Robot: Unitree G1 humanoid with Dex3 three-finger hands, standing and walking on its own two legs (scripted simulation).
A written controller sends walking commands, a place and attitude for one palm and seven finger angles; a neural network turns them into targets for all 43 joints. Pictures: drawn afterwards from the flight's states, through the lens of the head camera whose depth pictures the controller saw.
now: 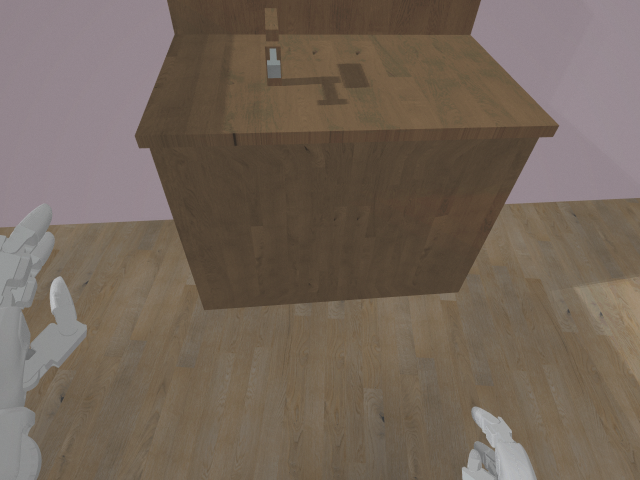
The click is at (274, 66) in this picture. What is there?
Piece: tap's lever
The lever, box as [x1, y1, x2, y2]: [267, 60, 280, 77]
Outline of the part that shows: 267,60 268,77 280,77 279,60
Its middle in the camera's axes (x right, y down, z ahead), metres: -0.10 -0.36 +0.83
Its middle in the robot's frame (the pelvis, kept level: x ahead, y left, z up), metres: +0.87 +0.16 +0.11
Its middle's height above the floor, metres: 0.89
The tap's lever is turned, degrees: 0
